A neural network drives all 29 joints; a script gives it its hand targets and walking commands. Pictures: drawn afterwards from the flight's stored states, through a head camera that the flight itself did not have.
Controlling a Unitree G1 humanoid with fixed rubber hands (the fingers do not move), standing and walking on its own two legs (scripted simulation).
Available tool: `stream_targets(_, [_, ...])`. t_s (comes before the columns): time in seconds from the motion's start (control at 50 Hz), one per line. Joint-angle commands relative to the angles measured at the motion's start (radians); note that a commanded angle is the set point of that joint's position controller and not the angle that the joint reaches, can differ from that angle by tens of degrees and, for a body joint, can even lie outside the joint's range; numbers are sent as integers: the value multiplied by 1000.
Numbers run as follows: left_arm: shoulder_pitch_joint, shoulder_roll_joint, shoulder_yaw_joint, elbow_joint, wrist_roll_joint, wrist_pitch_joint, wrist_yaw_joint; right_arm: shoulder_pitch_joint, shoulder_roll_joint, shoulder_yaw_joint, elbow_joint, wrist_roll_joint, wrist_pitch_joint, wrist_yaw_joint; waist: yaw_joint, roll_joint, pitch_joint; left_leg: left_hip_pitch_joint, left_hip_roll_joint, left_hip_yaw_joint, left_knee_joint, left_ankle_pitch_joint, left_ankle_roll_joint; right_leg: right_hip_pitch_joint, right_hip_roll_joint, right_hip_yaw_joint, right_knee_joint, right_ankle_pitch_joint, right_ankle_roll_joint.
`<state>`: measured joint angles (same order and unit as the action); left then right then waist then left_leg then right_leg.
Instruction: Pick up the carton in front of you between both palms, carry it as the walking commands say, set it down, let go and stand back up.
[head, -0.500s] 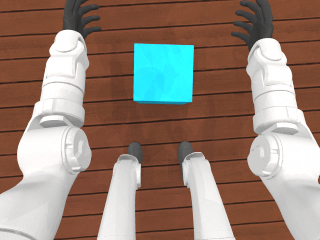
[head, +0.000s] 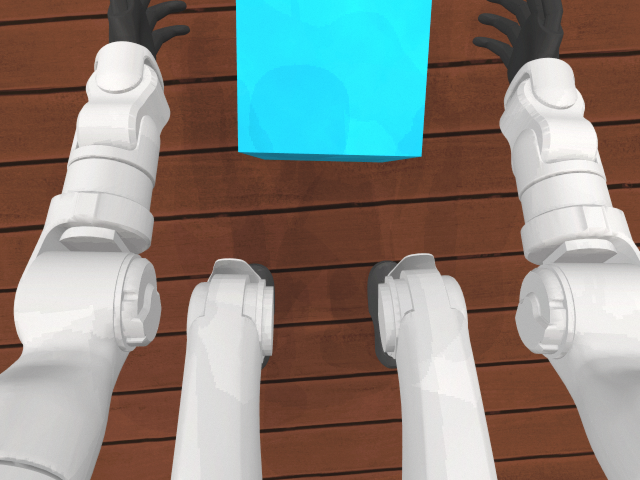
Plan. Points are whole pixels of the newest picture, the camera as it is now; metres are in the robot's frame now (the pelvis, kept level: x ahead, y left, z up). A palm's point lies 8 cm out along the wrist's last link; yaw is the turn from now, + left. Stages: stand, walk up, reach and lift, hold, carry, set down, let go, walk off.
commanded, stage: reach and lift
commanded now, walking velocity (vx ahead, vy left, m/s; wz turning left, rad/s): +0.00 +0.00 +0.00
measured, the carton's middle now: (328, 86) +0.52 -0.01 -0.32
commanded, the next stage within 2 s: none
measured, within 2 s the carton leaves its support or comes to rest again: leaves its support in 1.16 s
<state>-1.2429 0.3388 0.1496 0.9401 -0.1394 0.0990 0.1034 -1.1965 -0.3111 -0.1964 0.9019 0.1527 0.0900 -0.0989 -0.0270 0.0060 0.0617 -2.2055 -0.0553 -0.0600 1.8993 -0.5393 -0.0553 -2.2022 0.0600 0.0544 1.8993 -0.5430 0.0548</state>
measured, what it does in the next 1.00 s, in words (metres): lowers itself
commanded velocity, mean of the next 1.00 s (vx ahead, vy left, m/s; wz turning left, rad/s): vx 0.00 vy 0.00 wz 0.00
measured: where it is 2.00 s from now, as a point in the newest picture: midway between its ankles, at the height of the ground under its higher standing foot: (322, 334)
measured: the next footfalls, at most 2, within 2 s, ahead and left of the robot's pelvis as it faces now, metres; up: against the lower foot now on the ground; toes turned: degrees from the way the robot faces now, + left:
none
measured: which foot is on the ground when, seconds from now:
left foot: down 0.00-1.00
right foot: down 0.00-1.00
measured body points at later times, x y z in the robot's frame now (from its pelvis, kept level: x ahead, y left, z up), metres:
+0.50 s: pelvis -0.01 +0.00 -0.08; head +0.37 +0.00 +0.17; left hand +0.55 +0.17 -0.27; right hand +0.53 -0.19 -0.27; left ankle +0.10 +0.13 -0.41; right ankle +0.10 -0.13 -0.41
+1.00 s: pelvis -0.02 +0.00 -0.07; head +0.35 +0.00 +0.17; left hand +0.55 +0.14 -0.26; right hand +0.53 -0.16 -0.26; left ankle +0.10 +0.13 -0.41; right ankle +0.10 -0.13 -0.41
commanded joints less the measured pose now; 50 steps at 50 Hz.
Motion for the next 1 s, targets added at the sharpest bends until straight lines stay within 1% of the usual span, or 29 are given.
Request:
stream_targets(0.0, [-318, 124, 2, -37, -16, -9, 1, -313, -126, -1, -48, 9, -7, -5, -8, 8, -1108, 584, 7, 118, -86, 226, -4, 589, -16, -119, -103, 257, 11])
stream_targets(0.08, [-393, 139, -3, 64, -20, -20, -4, -396, -139, 4, 48, 6, -14, -3, -7, 1, -987, 515, 21, 110, -30, 145, 0, 528, -29, -110, -49, 175, 8])
stream_targets(0.16, [-454, 157, -16, 129, -26, -42, -6, -450, -154, 18, 124, 12, -33, 0, -8, 8, -924, 495, 31, 99, 30, 147, 0, 498, -39, -99, 12, 176, 7])
stream_targets(0.22, [-498, 173, -37, 134, -42, -61, -3, -491, -173, 35, 138, 27, -53, -3, -11, 16, -947, 518, 33, 95, 78, 196, -1, 511, -42, -95, 61, 226, 6])
stream_targets(0.24, [-513, 182, -46, 123, -47, -68, 0, -508, -185, 36, 120, 33, -59, -6, -17, 20, -964, 538, 34, 90, 91, 208, 1, 500, -40, -97, 72, 239, 7])
stream_targets(0.26, [-532, 184, -51, 107, -47, -73, 3, -525, -192, 37, 105, 41, -66, -9, -15, 33, -964, 534, 31, 92, 101, 220, 2, 491, -39, -95, 80, 248, 3])
stream_targets(0.28, [-544, 181, -54, 96, -52, -76, 5, -532, -195, 46, 104, 48, -70, -10, -9, 33, -958, 522, 27, 94, 111, 247, 3, 500, -37, -94, 93, 273, 0])
stream_targets(0.36, [-480, 161, -81, 90, -72, -92, 5, -456, -159, 74, 113, 66, -88, -18, -9, 22, -1001, 563, 21, 88, 154, 375, 3, 548, -25, -93, 138, 399, 4])
stream_targets(0.44, [-406, 134, -93, 74, -78, -98, 8, -385, -133, 79, 86, 70, -97, -26, -9, 27, -1056, 590, 14, 90, 166, 437, 3, 566, -17, -95, 148, 450, 5])
stream_targets(0.48, [-387, 126, -91, 83, -77, -94, 11, -372, -134, 75, 90, 66, -95, -27, -10, 29, -1024, 580, 13, 88, 160, 414, 3, 537, -17, -99, 142, 419, 5])
stream_targets(0.52, [-380, 120, -85, 98, -73, -91, 11, -371, -130, 70, 101, 61, -92, -25, -11, 26, -965, 543, 13, 86, 150, 365, 2, 501, -19, -100, 133, 368, 5])
stream_targets(0.64, [-434, 115, -83, 109, -68, -88, 13, -426, -120, 74, 113, 63, -87, -23, -8, 19, -904, 496, 15, 88, 125, 263, 4, 468, -22, -102, 113, 280, 3])
stream_targets(0.7, [-474, 86, -109, 118, -78, -87, 11, -466, -88, 99, 121, 76, -84, -21, -5, 20, -892, 496, 14, 88, 116, 239, 6, 470, -20, -100, 104, 258, 2])
stream_targets(0.76, [-521, 12, -143, 132, -91, -87, 9, -510, -18, 130, 133, 85, -83, -19, -2, 20, -878, 504, 7, 87, 110, 226, 7, 479, -11, -96, 98, 246, 1])
stream_targets(0.8, [-531, -10, -131, 150, -69, -88, 12, -521, 2, 113, 151, 58, -83, -22, -6, 22, -862, 506, 2, 86, 106, 216, 6, 481, -4, -98, 94, 239, 1])
stream_targets(0.82, [-529, -7, -111, 158, -46, -88, 16, -517, -1, 92, 159, 33, -82, -26, -9, 24, -854, 507, -1, 84, 104, 211, 6, 482, -1, -100, 92, 237, 2])
stream_targets(0.84, [-578, -146, -157, 124, -53, -86, -5, -568, 148, 138, 136, 44, -80, -1, 2, 23, -856, 518, -11, 85, 98, 217, 14, 493, 11, -100, 93, 243, -5])
stream_targets(0.86, [-627, -273, -182, 138, -46, -83, -33, -625, 274, 163, 146, 33, -78, 27, -5, 22, -851, 504, -18, 88, 104, 221, 15, 485, 24, -100, 97, 252, -9])
stream_targets(0.9, [-728, -570, -222, 130, -23, -65, -105, -740, 568, 213, 125, 7, -57, 102, -1, 29, -820, 468, -40, 94, 115, 216, 21, 468, 42, -99, 109, 248, -16])
stream_targets(0.92, [-755, -697, -220, 124, -2, -48, -144, -779, 691, 218, 112, -14, -38, 143, 2, 28, -799, 455, -52, 99, 123, 204, 27, 453, 48, -105, 116, 233, -19])
stream_targets(0.94, [-753, -788, -207, 111, 18, -32, -176, -793, 775, 209, 102, -37, -19, 177, 2, 24, -782, 440, -62, 108, 130, 196, 32, 435, 55, -115, 123, 219, -21])
stream_targets(0.98, [-742, -890, -185, 78, 44, -8, -221, -783, 875, 191, 75, -64, 9, 225, 2, 18, -765, 414, -73, 120, 138, 208, 40, 403, 62, -129, 131, 223, -23])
